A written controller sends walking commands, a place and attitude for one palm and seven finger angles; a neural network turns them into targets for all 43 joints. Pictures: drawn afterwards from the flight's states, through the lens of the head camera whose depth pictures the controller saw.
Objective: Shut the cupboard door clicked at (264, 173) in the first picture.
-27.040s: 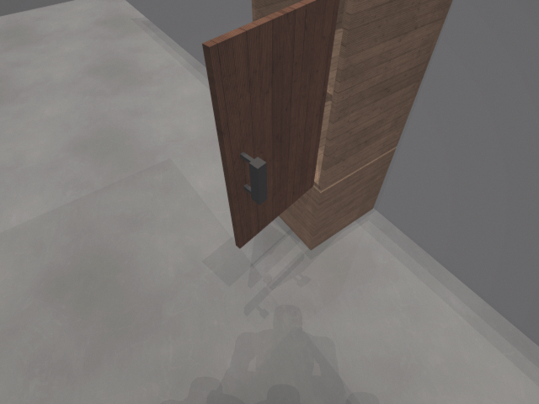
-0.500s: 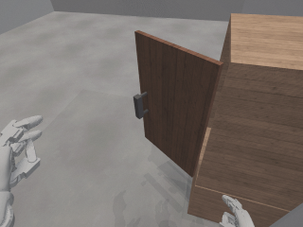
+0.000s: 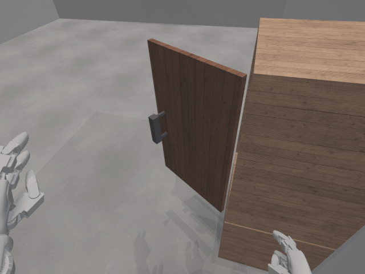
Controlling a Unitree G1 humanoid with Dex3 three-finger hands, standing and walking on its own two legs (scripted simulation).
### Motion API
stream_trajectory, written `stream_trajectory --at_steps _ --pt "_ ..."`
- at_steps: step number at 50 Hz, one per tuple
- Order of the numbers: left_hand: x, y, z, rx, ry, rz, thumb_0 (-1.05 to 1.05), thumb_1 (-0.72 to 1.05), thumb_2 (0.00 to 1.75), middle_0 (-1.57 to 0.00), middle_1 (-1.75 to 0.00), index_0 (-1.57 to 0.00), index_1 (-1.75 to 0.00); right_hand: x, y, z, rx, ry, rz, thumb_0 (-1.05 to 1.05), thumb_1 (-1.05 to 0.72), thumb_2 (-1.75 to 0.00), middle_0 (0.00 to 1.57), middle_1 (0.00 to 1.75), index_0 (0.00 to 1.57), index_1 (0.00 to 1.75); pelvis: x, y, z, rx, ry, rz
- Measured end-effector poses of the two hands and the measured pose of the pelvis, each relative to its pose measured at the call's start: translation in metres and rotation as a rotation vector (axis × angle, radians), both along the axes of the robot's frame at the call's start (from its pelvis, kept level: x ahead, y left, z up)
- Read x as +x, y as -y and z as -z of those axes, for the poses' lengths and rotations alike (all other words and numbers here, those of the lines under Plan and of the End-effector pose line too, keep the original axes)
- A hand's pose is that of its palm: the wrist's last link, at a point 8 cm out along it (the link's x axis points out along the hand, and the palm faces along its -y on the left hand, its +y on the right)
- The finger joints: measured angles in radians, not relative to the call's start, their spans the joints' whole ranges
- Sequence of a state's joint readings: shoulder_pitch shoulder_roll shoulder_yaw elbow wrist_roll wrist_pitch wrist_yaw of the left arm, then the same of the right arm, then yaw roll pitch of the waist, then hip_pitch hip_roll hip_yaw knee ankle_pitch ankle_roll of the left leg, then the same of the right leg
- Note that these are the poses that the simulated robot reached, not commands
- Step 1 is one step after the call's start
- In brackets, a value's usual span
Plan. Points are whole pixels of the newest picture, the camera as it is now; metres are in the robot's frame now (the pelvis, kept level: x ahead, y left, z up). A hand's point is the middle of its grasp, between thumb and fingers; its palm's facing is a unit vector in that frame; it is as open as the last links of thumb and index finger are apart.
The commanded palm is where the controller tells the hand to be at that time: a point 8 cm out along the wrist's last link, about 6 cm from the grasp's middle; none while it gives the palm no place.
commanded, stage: step back with the hand held close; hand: left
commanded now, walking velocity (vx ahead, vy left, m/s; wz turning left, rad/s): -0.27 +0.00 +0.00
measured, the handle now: (159, 126) +0.64 +0.16 -0.06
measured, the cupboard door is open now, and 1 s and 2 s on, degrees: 60 60 60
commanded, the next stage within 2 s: stop stepping back and stand still in 1.54 s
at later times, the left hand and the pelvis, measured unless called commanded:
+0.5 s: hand (26, 198) +0.19 +0.29 +0.16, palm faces +0.36 -0.79 -0.50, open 7.4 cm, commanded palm +0.12 +0.32 +0.17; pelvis -0.02 +0.03 -0.01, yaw -2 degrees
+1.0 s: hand out of the picture +0.11 +0.29 +0.16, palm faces +0.41 -0.78 -0.47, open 7.4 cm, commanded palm +0.04 +0.33 +0.17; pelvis -0.10 +0.03 -0.02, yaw +0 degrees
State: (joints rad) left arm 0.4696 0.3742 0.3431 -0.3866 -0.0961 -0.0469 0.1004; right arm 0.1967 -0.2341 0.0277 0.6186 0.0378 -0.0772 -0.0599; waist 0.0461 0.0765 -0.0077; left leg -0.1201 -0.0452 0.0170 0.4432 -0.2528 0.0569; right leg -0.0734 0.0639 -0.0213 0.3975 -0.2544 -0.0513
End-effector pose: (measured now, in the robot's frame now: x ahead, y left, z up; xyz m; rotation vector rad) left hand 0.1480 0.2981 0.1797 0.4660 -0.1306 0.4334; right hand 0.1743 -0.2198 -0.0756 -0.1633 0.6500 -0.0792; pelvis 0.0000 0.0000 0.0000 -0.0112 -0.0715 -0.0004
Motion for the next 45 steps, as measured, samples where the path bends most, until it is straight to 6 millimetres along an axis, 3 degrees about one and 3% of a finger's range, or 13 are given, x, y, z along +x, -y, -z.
stream_trajectory --at_steps 12,20,34,45 --pt "0.01 -0.004 0.009 0.046 -0.026 0.032 0.01 0.89 0.89 -0.21 -0.3 -0.21 -0.31 -0.015 0.017 0.015 -0.044 -0.125 0.084 0.01 -0.91 -0.9 0.2 0.3 0.2 0.3 0.001 -0.008 0.004 -0.01 -0.08 0.001" --pt "0.012 -0.015 -0.004 0.122 -0.008 0.095 0.01 0.89 0.89 -0.21 -0.3 -0.21 -0.31 -0.027 0.01 0.009 -0.055 -0.123 0.142 0.01 -0.91 -0.9 0.2 0.3 0.2 0.3 -0.01 -0.021 0.006 -0.002 -0.089 0.022" --pt "-0.038 -0.042 0.012 0.105 0.043 0.067 0.01 0.89 0.89 -0.21 -0.3 -0.21 -0.31 -0.069 -0.012 -0.001 -0.117 -0.098 0.103 0.01 -0.91 -0.9 0.2 0.3 0.2 0.3 -0.052 -0.038 0.013 -0.022 -0.08 0.013" --pt "-0.069 -0.044 0.001 0.151 0.14 0.048 0.01 0.89 0.89 -0.21 -0.3 -0.21 -0.31 -0.096 -0.022 0.008 -0.119 -0.123 0.037 0.01 -0.9 -0.9 0.2 0.3 0.2 0.3 -0.081 -0.035 0.016 -0.035 -0.092 -0.012"
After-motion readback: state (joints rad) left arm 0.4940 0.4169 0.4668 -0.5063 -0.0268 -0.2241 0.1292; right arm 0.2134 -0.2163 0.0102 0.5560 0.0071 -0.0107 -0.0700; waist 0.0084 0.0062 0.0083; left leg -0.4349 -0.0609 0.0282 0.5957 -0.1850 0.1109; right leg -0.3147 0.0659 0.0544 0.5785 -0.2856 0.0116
